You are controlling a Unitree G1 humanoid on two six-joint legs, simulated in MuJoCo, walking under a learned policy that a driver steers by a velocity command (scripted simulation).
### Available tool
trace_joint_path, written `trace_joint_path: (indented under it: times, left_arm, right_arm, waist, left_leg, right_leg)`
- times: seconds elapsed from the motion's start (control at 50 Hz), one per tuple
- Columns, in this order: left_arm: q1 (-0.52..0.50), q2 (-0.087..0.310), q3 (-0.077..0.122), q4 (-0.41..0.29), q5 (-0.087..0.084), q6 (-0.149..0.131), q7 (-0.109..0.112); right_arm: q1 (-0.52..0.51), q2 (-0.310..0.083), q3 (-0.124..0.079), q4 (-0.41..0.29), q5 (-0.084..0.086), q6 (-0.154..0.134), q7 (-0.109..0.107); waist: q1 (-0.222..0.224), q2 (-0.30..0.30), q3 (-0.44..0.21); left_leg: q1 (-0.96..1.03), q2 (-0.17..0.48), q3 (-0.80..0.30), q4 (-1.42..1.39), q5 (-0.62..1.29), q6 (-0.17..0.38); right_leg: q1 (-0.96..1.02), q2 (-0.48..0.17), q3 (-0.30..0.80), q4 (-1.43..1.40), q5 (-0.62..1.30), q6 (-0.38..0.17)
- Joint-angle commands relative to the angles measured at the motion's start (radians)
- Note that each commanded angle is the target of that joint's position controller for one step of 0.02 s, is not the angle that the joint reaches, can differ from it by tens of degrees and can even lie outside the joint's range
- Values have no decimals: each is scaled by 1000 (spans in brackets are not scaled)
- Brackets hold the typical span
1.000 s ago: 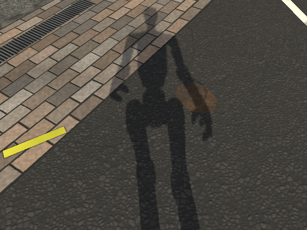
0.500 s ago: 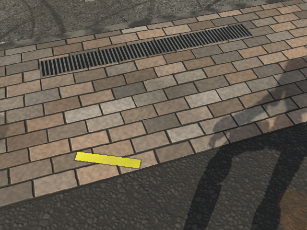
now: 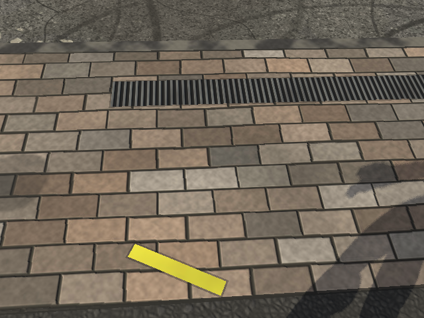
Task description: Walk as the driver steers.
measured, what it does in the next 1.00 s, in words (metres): walks ahead, turning right: right foot, then left foot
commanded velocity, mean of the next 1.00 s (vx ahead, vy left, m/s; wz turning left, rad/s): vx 0.19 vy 0.00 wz -0.48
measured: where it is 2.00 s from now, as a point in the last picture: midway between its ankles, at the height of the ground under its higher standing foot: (304, 237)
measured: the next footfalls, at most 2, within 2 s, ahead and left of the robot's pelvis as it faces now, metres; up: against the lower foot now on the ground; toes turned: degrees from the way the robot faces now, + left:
right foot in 0.28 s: +0.09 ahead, -0.19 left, +0.00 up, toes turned -15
left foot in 0.74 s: +0.26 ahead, -0.04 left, +0.00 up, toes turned -48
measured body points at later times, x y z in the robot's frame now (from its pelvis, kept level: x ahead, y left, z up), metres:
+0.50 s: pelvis +0.09 -0.09 +0.01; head +0.14 -0.14 +0.45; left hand +0.33 +0.13 -0.07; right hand +0.16 -0.42 -0.10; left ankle +0.15 +0.06 -0.66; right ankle +0.05 -0.18 -0.73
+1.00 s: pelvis +0.21 -0.13 +0.02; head +0.24 -0.11 +0.47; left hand +0.52 -0.06 -0.06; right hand +0.03 -0.34 -0.09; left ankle +0.23 -0.01 -0.73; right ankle +0.15 -0.29 -0.69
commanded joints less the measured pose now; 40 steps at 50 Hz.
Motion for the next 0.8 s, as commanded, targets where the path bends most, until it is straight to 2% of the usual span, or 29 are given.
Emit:
trace_joint_path:
  times: [0.02,0.08,0.12,0.16,0.22,0.26,0.28,0.3,0.32,0.34,0.36,0.38,0.4,0.46,0.52,0.6,0.66,0.68,0.7,0.72,0.74,0.76,0.78,0.8]
  left_arm:
    - [103,73,20,-18,-13,14,-4]
    - [39,105,35,-58,-20,32,-13]
    - [23,102,39,-77,-15,44,-22]
    - [25,88,40,-89,-12,50,-36]
    - [59,72,43,-91,-18,48,-57]
    - [134,77,56,-70,-17,42,-65]
    - [179,141,82,-65,-8,38,-54]
    - [208,306,122,-89,4,36,-38]
    - [255,256,109,-103,27,27,-43]
    - [243,232,106,-103,27,18,-47]
    - [187,212,107,-108,5,17,-39]
    - [141,190,103,-120,-18,27,-30]
    - [108,176,97,-133,-29,38,-18]
    - [95,188,104,-149,-17,63,2]
    - [87,203,111,-160,-20,74,17]
    - [60,205,113,-177,-18,87,18]
    - [38,203,114,-191,-18,91,14]
    - [19,192,106,-195,-18,90,13]
    - [18,167,94,-192,-17,88,9]
    - [53,128,77,-175,-9,81,0]
    - [111,66,51,-144,12,71,-8]
    - [121,-2,22,-130,30,58,-14]
    - [92,7,27,-199,-12,37,-11]
    - [41,108,47,-197,-25,12,-6]
  right_arm:
    - [-30,-159,-46,-36,-10,-3,-17]
    - [-17,-171,-56,-16,-1,25,-29]
    - [-4,-170,-60,-8,10,41,-38]
    - [-7,-170,-65,-8,19,53,-45]
    - [-29,-183,-76,-13,34,66,-50]
    - [-40,-178,-79,-10,55,67,-55]
    - [-2,-159,-79,-2,51,57,-52]
    - [-18,-118,-66,-58,-3,44,-44]
    - [-120,-126,-62,-82,-10,29,-36]
    - [-133,-144,-67,-81,16,24,-30]
    - [-126,-139,-67,-69,30,22,-33]
    - [-125,-138,-68,-59,28,24,-41]
    - [-135,-145,-71,-60,27,28,-45]
    - [-139,-122,-63,-48,37,27,-40]
    - [-148,-122,-62,-34,41,26,-38]
    - [-159,-137,-69,-26,40,22,-30]
    - [-156,-154,-78,-27,42,9,-22]
    - [-101,-171,-82,-12,44,4,-15]
    - [-68,-168,-83,3,49,-1,-7]
    - [-43,-149,-80,15,53,-6,1]
    - [-4,-130,-76,28,46,-11,6]
    - [98,-155,-74,45,31,-20,5]
    - [166,-287,-96,72,-2,-32,14]
    - [94,-264,-91,41,15,-47,16]
  waist:
    - [14,108,-206]
    - [-19,121,-150]
    - [-31,122,-134]
    - [-31,131,-134]
    - [-13,145,-157]
    - [34,119,-182]
    - [43,8,-187]
    - [14,-305,-207]
    - [94,-249,-304]
    - [91,-129,-310]
    - [61,-64,-277]
    - [44,-26,-252]
    - [29,-36,-241]
    - [19,-65,-241]
    - [20,-83,-247]
    - [26,-120,-230]
    - [29,-151,-215]
    - [14,-151,-261]
    - [12,-151,-274]
    - [11,-130,-270]
    - [8,-75,-247]
    - [-26,53,-210]
    - [0,303,-79]
    - [4,258,47]
  left_leg:
    - [29,278,-48,-130,445,138]
    - [121,348,-87,-147,257,154]
    - [192,396,-111,-134,213,160]
    - [244,423,-106,-108,252,152]
    - [286,428,-52,-29,387,107]
    - [258,384,29,103,388,30]
    - [146,303,99,277,235,-52]
    - [-213,137,149,575,-324,-163]
    - [-384,45,-23,751,-566,-177]
    - [-413,75,-88,822,-521,-164]
    - [-438,92,-96,806,-441,-161]
    - [-442,107,-98,755,-385,-168]
    - [-402,114,-107,706,-339,-174]
    - [-339,68,-100,557,-262,-201]
    - [-281,43,-117,420,-212,-217]
    - [-191,23,-134,307,-168,-214]
    - [-131,25,-150,202,-170,-196]
    - [-69,48,-133,154,-151,-183]
    - [37,64,-98,98,-96,-169]
    - [167,74,-66,66,-46,-152]
    - [262,110,-106,41,-152,-127]
    - [302,268,-326,-76,-434,-57]
    - [270,430,-836,-325,-869,124]
    - [186,470,-952,-363,-906,179]
  right_leg:
    - [219,0,-38,-95,140,10]
    - [114,-17,-40,-129,56,7]
    - [59,-25,-50,-133,-17,-1]
    - [53,-21,-72,-160,-69,-12]
    - [137,20,-131,-296,-87,-45]
    - [291,74,-168,-516,97,-90]
    - [428,40,-44,-613,377,-140]
    - [658,-221,354,-576,925,-305]
    - [761,-281,475,-588,1025,-447]
    - [781,-237,398,-583,971,-425]
    - [768,-174,330,-570,892,-371]
    - [737,-142,295,-575,829,-334]
    - [693,-118,279,-586,778,-314]
    - [655,-69,284,-595,739,-296]
    - [617,-48,322,-585,678,-280]
    - [537,-19,394,-576,572,-259]
    - [522,-4,466,-560,505,-246]
    - [521,-3,445,-559,349,-238]
    - [464,17,421,-560,134,-230]
    - [373,42,399,-564,-141,-227]
    - [285,89,355,-511,-378,-210]
    - [183,181,219,-229,-454,-165]
    - [-69,252,110,-34,-439,-138]
    - [-153,156,93,58,-321,-128]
